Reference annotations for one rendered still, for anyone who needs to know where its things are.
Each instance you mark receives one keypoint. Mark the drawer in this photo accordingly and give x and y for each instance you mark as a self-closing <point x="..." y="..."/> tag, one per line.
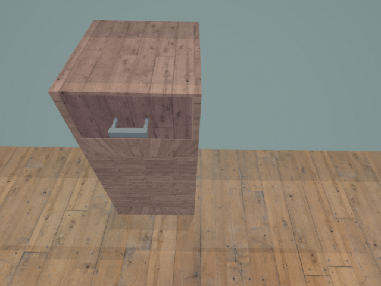
<point x="93" y="115"/>

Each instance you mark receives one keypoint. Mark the handle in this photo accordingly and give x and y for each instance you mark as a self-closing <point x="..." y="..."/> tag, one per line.
<point x="128" y="132"/>

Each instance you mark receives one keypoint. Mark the cabinet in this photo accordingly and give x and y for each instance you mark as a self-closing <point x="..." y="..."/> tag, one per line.
<point x="141" y="176"/>

